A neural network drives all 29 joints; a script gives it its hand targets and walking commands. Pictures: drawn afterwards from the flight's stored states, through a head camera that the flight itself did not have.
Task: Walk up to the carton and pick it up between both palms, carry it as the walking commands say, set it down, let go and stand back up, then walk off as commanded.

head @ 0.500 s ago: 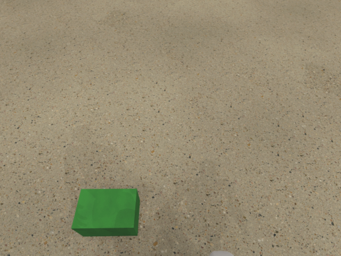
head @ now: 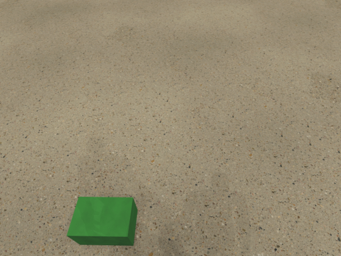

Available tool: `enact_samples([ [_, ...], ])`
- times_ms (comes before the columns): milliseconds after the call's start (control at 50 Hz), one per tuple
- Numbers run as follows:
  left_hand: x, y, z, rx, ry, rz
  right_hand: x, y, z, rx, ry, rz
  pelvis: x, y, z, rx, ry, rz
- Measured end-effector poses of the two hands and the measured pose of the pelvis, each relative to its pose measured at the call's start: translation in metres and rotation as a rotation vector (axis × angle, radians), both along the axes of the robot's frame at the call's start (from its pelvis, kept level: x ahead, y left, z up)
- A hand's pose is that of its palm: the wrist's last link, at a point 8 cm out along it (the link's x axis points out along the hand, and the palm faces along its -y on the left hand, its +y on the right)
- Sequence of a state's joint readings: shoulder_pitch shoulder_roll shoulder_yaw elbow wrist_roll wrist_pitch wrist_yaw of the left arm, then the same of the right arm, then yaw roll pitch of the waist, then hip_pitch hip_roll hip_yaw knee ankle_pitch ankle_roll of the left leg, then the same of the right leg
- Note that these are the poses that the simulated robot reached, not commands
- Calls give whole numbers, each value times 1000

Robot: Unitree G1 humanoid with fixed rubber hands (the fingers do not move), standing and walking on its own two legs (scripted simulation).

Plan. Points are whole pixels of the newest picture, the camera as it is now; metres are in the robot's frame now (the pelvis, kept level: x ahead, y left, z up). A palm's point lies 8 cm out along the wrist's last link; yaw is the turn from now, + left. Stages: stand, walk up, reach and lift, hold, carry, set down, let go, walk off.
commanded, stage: stand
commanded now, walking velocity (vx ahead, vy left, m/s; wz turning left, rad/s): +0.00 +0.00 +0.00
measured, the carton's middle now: (106, 221) +0.39 +0.39 -0.69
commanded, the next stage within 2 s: none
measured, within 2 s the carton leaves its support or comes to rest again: neither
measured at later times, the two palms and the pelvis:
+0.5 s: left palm out of the picture -0.03 +0.22 -0.15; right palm out of the picture -0.03 -0.20 -0.15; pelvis +0.00 +0.01 +0.00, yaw +0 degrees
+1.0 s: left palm out of the picture -0.04 +0.22 -0.15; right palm out of the picture -0.03 -0.19 -0.15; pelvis +0.00 +0.02 +0.00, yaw +0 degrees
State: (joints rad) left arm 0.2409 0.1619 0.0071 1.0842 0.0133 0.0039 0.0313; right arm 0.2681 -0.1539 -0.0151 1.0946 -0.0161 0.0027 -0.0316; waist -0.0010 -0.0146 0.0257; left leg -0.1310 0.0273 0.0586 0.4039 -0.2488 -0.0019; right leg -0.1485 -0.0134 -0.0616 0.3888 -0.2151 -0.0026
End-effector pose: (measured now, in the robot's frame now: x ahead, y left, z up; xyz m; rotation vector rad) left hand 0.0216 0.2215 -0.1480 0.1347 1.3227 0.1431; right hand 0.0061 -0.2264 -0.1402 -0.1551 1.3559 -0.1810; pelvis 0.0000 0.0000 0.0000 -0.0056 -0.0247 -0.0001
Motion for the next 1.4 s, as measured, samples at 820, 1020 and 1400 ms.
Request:
enact_samples([
  [820,-56,0,-1,-16,161,37,-37,34,-6,45,97,-22,3,15,0,8,7,-5],
  [1020,-59,1,-2,-20,170,41,-38,37,-6,47,98,-23,4,17,0,7,8,-5],
  [1400,-19,56,9,98,29,3,0,-10,6,-73,-35,29,-3,21,-2,7,-7,-3],
])
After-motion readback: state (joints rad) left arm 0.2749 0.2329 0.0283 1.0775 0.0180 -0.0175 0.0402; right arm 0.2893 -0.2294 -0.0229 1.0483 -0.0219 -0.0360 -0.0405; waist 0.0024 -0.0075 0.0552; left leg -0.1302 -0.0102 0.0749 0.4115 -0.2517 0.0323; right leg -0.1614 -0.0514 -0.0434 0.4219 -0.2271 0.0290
